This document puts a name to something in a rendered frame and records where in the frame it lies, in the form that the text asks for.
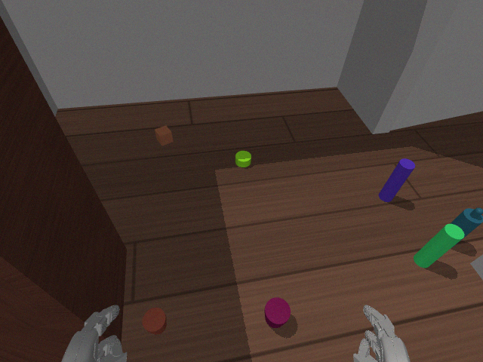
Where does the right robot hand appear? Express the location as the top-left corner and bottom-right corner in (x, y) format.
(353, 305), (410, 362)

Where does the left robot hand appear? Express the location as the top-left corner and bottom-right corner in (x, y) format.
(61, 305), (127, 362)

